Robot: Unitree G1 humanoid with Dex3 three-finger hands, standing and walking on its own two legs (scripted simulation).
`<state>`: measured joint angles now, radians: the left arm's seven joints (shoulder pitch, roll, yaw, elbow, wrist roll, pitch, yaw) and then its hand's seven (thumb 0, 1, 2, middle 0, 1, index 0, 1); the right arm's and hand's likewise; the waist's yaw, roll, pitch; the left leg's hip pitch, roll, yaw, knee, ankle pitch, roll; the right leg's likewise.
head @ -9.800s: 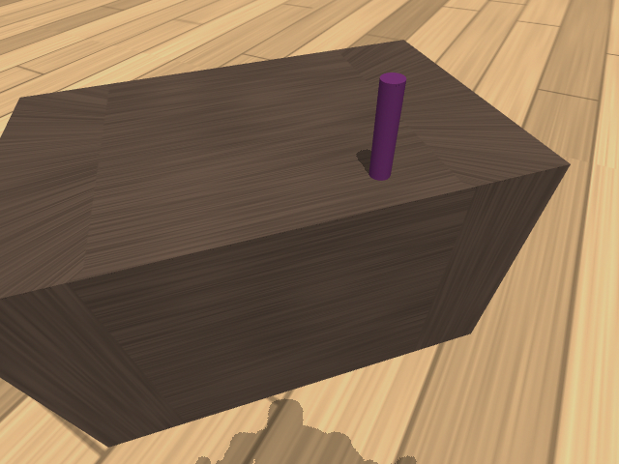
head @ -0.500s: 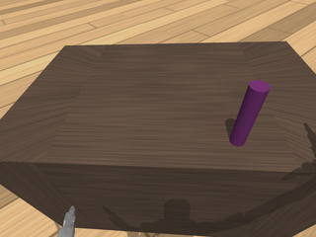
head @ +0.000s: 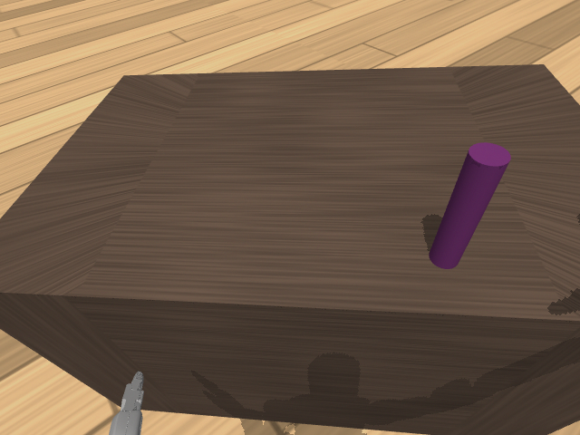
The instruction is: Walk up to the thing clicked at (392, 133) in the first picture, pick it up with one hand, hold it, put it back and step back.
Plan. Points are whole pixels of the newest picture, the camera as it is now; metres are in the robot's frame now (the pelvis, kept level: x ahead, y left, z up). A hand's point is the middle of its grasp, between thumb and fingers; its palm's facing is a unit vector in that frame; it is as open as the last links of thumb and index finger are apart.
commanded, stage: go down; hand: right
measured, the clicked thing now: (463, 213) +0.43 -0.20 +0.09
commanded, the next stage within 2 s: approach in 0.90 s
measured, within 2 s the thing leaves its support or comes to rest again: neither
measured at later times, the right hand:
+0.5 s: hand out of the picture +0.35 -0.39 +0.17, palm faces +0.17 +0.99 +0.00, open 17.3 cm
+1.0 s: hand out of the picture +0.36 -0.39 +0.17, palm faces +0.16 +0.99 +0.00, open 17.3 cm
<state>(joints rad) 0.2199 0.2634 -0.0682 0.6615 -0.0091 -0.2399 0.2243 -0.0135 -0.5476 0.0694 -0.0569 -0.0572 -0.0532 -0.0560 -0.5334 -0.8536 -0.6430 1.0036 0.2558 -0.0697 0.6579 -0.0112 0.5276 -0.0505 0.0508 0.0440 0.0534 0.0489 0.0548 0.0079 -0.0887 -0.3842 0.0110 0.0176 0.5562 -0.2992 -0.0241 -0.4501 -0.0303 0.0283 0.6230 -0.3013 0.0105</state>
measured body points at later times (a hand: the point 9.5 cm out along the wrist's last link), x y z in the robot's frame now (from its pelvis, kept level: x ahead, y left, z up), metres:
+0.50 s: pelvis +0.00 +0.00 +0.00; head +0.03 -0.02 +0.45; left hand +0.15 +0.25 -0.06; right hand +0.34 -0.44 +0.17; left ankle -0.02 +0.14 -0.73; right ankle +0.00 -0.12 -0.73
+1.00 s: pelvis +0.00 +0.00 +0.00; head +0.03 -0.02 +0.45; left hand +0.15 +0.26 -0.06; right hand +0.34 -0.44 +0.18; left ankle -0.02 +0.14 -0.73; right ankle +0.00 -0.12 -0.73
